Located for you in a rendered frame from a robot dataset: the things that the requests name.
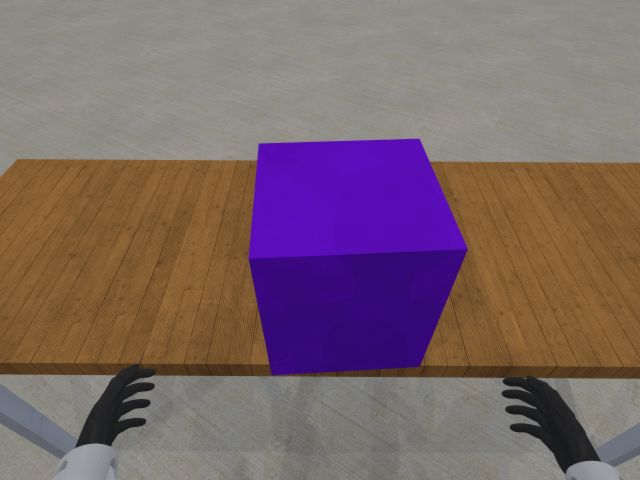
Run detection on carton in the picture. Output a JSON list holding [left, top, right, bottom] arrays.
[[249, 139, 468, 375]]

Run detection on right robot hand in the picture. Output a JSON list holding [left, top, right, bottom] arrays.
[[502, 376, 601, 475]]

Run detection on table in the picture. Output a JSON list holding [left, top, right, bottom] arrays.
[[0, 159, 640, 467]]

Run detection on left robot forearm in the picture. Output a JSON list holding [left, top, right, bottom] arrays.
[[51, 444, 118, 480]]

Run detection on left robot hand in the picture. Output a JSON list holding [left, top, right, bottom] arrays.
[[75, 364, 156, 448]]

